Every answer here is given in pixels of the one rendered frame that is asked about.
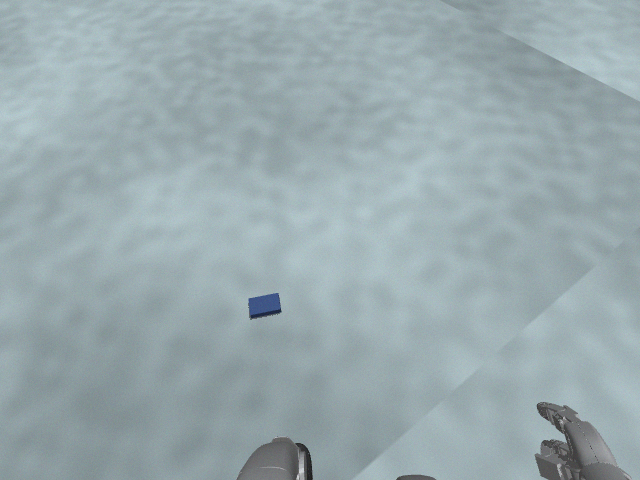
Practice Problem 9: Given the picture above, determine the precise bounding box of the small box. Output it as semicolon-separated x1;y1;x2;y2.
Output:
248;293;281;318

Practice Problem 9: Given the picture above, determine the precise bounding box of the left robot foot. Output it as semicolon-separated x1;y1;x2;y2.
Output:
295;443;313;480

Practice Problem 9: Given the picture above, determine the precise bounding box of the right robot arm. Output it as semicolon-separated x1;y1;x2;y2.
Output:
579;463;633;480

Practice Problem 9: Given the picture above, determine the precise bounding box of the right robot hand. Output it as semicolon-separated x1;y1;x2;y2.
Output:
535;402;618;480

